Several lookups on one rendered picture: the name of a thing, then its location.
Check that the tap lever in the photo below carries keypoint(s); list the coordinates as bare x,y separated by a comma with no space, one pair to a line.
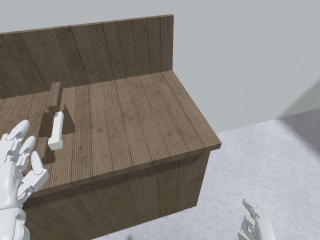
55,141

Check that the robot left forearm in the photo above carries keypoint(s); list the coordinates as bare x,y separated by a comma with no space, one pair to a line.
12,224

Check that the right robot hand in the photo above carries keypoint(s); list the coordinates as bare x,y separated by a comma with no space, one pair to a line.
261,228

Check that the left robot hand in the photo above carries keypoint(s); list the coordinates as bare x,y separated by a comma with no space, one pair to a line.
14,160

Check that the counter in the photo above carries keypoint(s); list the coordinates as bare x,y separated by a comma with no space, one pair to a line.
135,145

